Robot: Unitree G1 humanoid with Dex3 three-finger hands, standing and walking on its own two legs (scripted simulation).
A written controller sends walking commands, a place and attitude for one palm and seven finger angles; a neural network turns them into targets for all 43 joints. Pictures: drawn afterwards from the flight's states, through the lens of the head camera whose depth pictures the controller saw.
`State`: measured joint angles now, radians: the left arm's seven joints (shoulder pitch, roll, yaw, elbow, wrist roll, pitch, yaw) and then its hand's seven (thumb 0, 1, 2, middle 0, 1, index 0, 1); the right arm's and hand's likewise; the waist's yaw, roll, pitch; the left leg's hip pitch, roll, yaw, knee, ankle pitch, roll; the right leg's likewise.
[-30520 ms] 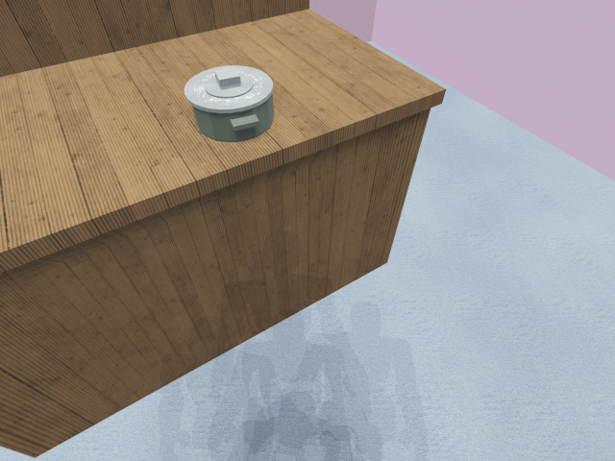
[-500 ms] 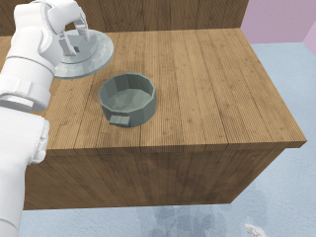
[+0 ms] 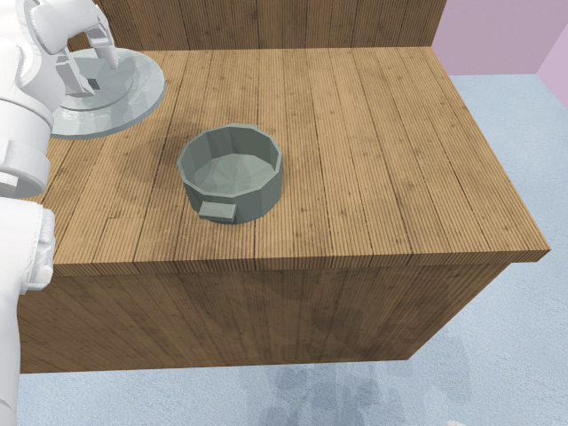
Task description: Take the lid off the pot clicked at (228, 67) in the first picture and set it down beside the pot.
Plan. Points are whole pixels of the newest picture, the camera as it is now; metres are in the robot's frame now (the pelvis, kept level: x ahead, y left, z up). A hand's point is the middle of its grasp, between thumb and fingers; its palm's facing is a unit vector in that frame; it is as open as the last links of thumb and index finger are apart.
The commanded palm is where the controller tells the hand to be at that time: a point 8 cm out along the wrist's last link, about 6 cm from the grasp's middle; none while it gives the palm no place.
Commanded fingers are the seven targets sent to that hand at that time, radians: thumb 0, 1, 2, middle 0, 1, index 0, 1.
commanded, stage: move the lid sideways beside the pot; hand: left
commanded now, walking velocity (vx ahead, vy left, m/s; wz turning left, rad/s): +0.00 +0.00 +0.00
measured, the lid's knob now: (86, 73) +0.51 +0.24 +0.23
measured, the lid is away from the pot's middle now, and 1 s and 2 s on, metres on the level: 0.16 0.24 0.23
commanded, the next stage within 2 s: lower the lid onto the table in 0.76 s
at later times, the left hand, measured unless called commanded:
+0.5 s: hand (28, 74) +0.47 +0.29 +0.25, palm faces -0.26 -0.07 -0.96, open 8.0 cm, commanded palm +0.47 +0.30 +0.33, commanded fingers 0.00 0.59 1.02 -0.89 -1.09 -0.81 -1.03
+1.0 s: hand (10, 75) +0.47 +0.32 +0.25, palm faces -0.27 -0.13 -0.95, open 8.0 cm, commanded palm +0.48 +0.31 +0.32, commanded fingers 0.00 0.59 1.02 -0.89 -1.09 -0.81 -1.03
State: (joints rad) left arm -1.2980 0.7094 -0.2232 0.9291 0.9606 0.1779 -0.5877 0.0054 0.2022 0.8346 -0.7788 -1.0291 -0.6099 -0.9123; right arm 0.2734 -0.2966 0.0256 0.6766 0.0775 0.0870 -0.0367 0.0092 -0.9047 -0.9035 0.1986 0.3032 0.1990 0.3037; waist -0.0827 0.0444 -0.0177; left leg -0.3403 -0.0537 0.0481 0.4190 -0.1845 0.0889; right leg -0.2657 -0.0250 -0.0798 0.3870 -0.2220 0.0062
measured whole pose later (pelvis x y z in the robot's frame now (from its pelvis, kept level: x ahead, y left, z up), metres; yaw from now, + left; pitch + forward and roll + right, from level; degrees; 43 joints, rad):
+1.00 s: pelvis +0.01 +0.00 +0.00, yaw +0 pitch +8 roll -2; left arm -1.30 0.89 -0.13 1.03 0.97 0.10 -0.61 0.01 0.21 0.84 -0.78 -1.03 -0.61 -0.91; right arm 0.29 -0.31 0.03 0.69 0.10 0.12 -0.05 0.01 -0.90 -0.90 0.20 0.30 0.20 0.30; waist -0.09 0.05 -0.01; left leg -0.37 -0.04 0.04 0.45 -0.21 0.09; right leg -0.27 -0.01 -0.08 0.37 -0.22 0.01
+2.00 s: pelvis +0.01 +0.01 +0.00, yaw -1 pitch +9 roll -2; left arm -1.19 0.85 -0.09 1.10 0.97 0.01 -0.55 0.01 0.22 0.83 -0.77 -1.03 -0.60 -0.91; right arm 0.31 -0.30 0.03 0.68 0.09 0.12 -0.05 0.01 -0.90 -0.90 0.20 0.30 0.20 0.30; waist -0.12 0.03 -0.02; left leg -0.42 -0.04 0.06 0.49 -0.23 0.10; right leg -0.32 -0.01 -0.07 0.40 -0.23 0.02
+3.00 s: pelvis +0.01 +0.00 -0.01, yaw -2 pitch +11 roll -3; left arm -1.09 0.85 -0.09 1.17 0.96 -0.09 -0.49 0.01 0.22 0.84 -0.77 -1.03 -0.59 -0.91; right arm 0.32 -0.31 0.04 0.70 0.10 0.13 -0.09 0.01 -0.90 -0.90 0.20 0.30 0.20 0.30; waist -0.13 0.02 -0.04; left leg -0.51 -0.01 0.05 0.59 -0.27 0.09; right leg -0.41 0.01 -0.06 0.48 -0.26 0.01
